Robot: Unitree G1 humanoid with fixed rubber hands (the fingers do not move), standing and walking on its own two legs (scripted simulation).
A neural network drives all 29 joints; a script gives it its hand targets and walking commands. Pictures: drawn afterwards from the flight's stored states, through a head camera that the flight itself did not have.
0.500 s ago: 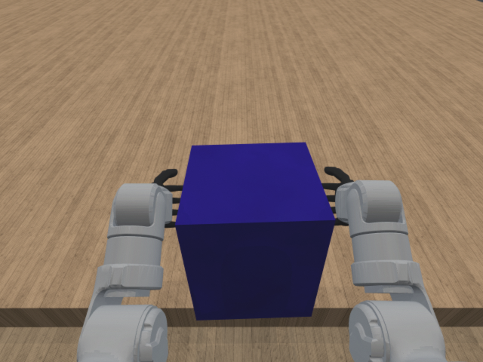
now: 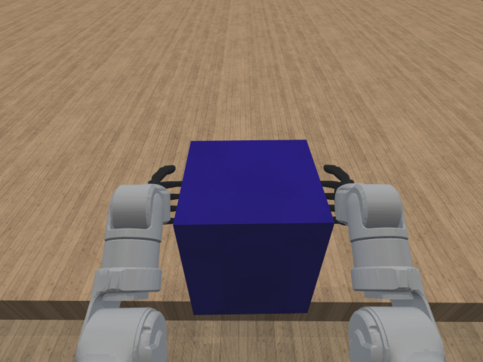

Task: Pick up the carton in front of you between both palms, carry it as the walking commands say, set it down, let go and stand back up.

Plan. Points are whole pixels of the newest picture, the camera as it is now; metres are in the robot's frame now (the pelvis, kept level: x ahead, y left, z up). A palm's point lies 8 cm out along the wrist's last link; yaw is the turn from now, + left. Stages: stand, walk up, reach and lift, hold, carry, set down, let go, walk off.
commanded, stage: carry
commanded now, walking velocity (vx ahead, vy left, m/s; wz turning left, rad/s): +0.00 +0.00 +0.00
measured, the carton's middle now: (249, 227) +0.36 +0.00 +0.05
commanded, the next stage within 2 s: none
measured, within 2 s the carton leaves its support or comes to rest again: neither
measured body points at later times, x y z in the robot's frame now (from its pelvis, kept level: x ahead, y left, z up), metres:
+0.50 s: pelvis -0.03 +0.00 +0.00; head -0.05 +0.00 +0.45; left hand +0.33 +0.15 +0.12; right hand +0.32 -0.15 +0.12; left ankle +0.01 +0.07 -0.74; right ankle -0.02 -0.08 -0.74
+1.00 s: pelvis -0.05 -0.01 +0.00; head -0.07 -0.01 +0.45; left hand +0.31 +0.14 +0.12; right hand +0.31 -0.16 +0.12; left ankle +0.01 +0.07 -0.74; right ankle -0.02 -0.08 -0.74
